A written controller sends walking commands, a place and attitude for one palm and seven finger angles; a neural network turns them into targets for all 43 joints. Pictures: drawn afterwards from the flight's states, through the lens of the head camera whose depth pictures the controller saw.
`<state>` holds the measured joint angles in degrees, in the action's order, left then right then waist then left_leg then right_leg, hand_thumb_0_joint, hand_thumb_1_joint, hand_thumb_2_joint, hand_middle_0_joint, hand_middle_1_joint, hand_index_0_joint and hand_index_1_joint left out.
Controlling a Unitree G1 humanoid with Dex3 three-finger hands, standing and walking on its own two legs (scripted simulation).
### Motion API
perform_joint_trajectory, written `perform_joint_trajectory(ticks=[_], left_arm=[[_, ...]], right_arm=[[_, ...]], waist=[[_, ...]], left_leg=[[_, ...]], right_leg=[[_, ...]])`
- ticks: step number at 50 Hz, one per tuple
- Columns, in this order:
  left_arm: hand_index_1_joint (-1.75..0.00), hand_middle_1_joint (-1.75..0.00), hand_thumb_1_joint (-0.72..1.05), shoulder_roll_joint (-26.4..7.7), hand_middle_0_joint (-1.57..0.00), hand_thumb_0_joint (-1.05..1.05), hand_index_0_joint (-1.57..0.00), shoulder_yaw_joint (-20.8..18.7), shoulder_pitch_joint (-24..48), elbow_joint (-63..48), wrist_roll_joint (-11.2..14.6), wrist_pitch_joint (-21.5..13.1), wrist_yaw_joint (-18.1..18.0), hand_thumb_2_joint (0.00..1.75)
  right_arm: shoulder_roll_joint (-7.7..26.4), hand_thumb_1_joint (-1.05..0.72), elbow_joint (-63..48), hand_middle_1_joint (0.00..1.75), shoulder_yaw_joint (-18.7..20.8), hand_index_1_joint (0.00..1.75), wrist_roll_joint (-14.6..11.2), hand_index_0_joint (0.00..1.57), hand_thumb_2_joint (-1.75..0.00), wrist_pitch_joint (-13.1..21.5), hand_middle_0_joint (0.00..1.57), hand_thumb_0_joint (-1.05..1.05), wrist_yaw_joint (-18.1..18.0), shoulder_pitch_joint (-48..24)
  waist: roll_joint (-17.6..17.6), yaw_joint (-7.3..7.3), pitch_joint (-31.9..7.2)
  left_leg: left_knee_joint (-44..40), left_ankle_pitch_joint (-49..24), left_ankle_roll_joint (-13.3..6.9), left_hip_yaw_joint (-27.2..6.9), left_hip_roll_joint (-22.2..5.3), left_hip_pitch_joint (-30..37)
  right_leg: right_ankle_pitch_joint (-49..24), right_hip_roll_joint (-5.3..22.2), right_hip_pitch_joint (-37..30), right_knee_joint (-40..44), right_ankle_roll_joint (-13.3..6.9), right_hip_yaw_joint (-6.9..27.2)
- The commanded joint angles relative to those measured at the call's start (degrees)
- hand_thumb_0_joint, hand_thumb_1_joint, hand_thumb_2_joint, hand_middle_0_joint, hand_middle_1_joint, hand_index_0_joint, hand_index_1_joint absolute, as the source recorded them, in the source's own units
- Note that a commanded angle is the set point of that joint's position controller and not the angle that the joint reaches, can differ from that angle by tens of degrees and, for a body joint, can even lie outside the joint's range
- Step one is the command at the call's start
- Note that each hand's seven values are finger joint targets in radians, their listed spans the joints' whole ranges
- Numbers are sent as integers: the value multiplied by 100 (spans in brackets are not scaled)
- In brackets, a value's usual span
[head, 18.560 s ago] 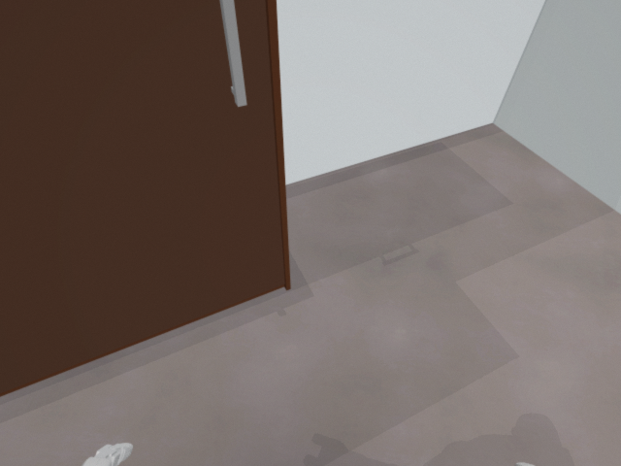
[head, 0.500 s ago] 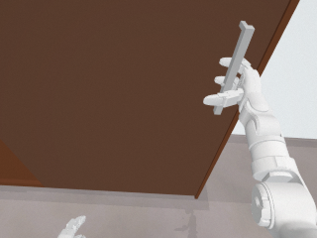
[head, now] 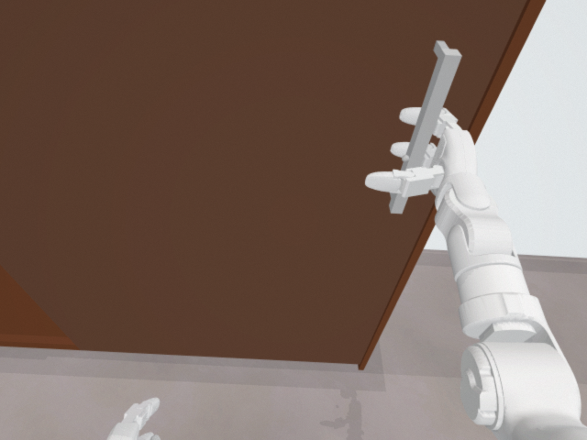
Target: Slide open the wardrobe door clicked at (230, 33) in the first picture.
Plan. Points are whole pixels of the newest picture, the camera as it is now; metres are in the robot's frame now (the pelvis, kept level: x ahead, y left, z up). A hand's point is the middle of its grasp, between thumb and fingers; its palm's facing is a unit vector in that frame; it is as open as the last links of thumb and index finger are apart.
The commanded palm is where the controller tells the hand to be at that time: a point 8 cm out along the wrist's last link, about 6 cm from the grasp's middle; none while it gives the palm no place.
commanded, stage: grip the handle and tug to test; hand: right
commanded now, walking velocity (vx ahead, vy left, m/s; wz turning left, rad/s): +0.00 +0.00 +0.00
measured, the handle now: (415, 138) +0.50 -0.14 +0.19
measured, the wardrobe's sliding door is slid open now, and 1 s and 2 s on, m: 0.00 0.00 0.00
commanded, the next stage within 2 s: tug the door sideways, standing still in 1.22 s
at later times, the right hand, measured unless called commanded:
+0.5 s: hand (406, 158) +0.44 -0.11 +0.19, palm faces +0.03 +1.00 -0.02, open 5.9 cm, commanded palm +0.41 -0.14 +0.20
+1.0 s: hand (405, 158) +0.44 -0.11 +0.19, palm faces +0.03 +1.00 -0.01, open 5.7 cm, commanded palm +0.40 -0.15 +0.20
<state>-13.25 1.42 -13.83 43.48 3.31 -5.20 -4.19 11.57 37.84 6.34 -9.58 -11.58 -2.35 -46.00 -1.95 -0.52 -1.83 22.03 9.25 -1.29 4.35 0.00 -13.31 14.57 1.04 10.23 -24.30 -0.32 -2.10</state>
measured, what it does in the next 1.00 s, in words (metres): stands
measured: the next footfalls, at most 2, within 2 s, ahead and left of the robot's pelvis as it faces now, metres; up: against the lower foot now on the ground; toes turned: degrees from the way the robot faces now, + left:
none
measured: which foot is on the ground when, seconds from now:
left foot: down 0.00-1.00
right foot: down 0.00-1.00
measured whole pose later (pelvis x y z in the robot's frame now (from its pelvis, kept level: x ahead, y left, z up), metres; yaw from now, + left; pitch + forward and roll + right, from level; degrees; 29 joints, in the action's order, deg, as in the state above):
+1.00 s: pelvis +0.02 +0.00 +0.00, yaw +1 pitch +1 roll +1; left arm -13.0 1.6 -11.8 41.3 3.3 -3.4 -3.9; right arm 11.3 28.2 6.9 -9.7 -15.6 -1.9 -39.8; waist -2.3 0.1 -2.6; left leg 21.6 10.6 -1.5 3.9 0.7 -11.5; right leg 15.6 1.6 7.8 -22.9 0.1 -2.5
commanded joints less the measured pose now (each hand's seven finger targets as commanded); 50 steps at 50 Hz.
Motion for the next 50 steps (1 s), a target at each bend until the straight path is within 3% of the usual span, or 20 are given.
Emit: perform_joint_trajectory(ticks=[1, 4, 10, 18, 20, 22, 26, 27, 32, 36, 37, 39, 42, 44, 50], left_arm=[[-30, -30, 90, -678, -20, 0, -20, -205, 370, -712, 17, -281, -50, 90], [-30, -30, 90, -686, -20, 0, -20, -207, 374, -723, 7, -274, -51, 90], [-30, -30, 90, -637, -20, 0, -20, -188, 392, -718, 8, -301, -20, 90], [-30, -30, 90, -654, -20, 0, -20, -217, 432, -802, 18, -332, 5, 90], [-30, -30, 90, -648, -20, 0, -20, -204, 456, -787, 21, -332, 4, 90], [-30, -30, 90, -683, -20, 0, -20, -218, 485, -827, 8, -320, -2, 90], [-30, -30, 90, -635, -20, 0, -20, -204, 501, -827, 26, -307, 0, 90], [-30, -30, 90, -664, -20, 0, -20, -221, 523, -850, 25, -296, -7, 90], [-30, -30, 90, -674, -20, 0, -20, -203, 575, -844, 24, -230, -29, 90], [-30, -30, 90, -644, -20, 0, -20, -217, 573, -870, 5, -207, -25, 90], [-30, -30, 90, -668, -20, 0, -20, -207, 621, -903, 10, -185, -27, 90], [-30, -30, 90, -655, -20, 0, -20, -204, 604, -871, 12, -172, -35, 90], [-30, -30, 90, -678, -20, 0, -20, -208, 660, -964, 2, -143, -29, 90], [-30, -30, 90, -626, -20, 0, -20, -204, 709, -993, 17, -144, -16, 90], [-30, -30, 90, -642, -20, 0, -20, -198, 784, -1082, 27, -78, -20, 90]], right_arm=[[376, -1, -1449, 127, -142, 127, -30, 35, -52, 426, 35, 0, 149, -3445], [424, -15, -1501, 129, -111, 129, -14, 37, -58, 449, 37, 0, 155, -3465], [185, -43, -1490, 133, -293, 133, -2, 40, -70, 476, 40, 0, 145, -3549], [132, -81, -1933, 139, -372, 139, -59, 44, -86, 560, 44, 0, 240, -3264], [167, -90, -1882, 140, -314, 140, -90, 45, -90, 510, 45, 0, 255, -3196], [321, -90, -2022, 140, -214, 140, -89, 45, -90, 497, 45, 0, 271, -3043], [188, -90, -2199, 140, -302, 140, -100, 45, -90, 395, 45, 0, 297, -3088], [301, -90, -2208, 140, -220, 140, -89, 45, -90, 373, 45, 0, 290, -2894], [317, -90, -2103, 140, -200, 140, -74, 45, -90, 210, 45, 0, 263, -2866], [426, -90, -2335, 140, -60, 140, -68, 45, -90, 181, 45, 0, 255, -2699], [364, -90, -2327, 140, -144, 140, -70, 45, -90, 168, 45, 0, 272, -2616], [341, -90, -2239, 140, -150, 140, -63, 45, -90, 147, 45, 0, 269, -2737], [429, -90, -2438, 140, -73, 140, -68, 45, -90, 141, 45, 0, 276, -2482], [297, -90, -2603, 140, -150, 140, -78, 45, -90, 137, 45, 0, 289, -2357], [342, -90, -2786, 140, -79, 140, -104, 45, -90, -5, 45, 0, 331, -1943]], waist=[[352, -289, -1748], [280, -250, -1820], [96, -280, -1794], [211, -192, -2098], [244, -193, -1960], [222, -112, -2051], [140, -175, -2030], [140, -103, -2027], [228, -154, -1809], [219, -77, -2119], [133, -72, -2030], [338, -138, -1937], [227, -7, -2095], [135, 1, -2162], [348, 59, -2036]], left_leg=[[-73, -1188, -51, -213, 108, 692], [-48, -1258, -60, -218, 100, 731], [-24, -1234, -76, -205, 102, 652], [73, -1681, -81, -178, 112, 866], [29, -1628, -72, -197, 114, 834], [50, -1774, -88, -208, 108, 1004], [49, -1913, -72, -206, 111, 969], [62, -1926, -85, -189, 110, 1050], [0, -1809, -63, -197, 103, 965], [75, -2167, -75, -206, 93, 1154], [71, -2151, -71, -208, 83, 1149], [48, -2067, -56, -203, 89, 1073], [71, -2160, -80, -206, 78, 1237], [94, -2284, -81, -215, 77, 1244], [73, -2317, -74, -199, 87, 1325]], right_leg=[[-1458, -18, -493, 212, -60, 223], [-1569, -24, -540, 203, -52, 223], [-1574, -31, -582, 165, -28, 242], [-2110, -6, -771, 115, -2, 261], [-1930, -25, -680, 110, -33, 214], [-2074, -38, -699, 125, -35, 209], [-2154, -39, -727, 92, -32, 178], [-2244, -31, -732, 108, -16, 181], [-2031, -38, -667, 136, -52, 167], [-2361, -51, -732, 81, -42, 144], [-2363, -52, -749, 97, -42, 129], [-2230, -42, -684, 106, -58, 145], [-2377, -54, -750, 127, -41, 135], [-2524, -40, -807, 90, -34, 111], [-2472, -19, -729, 137, -43, 81]])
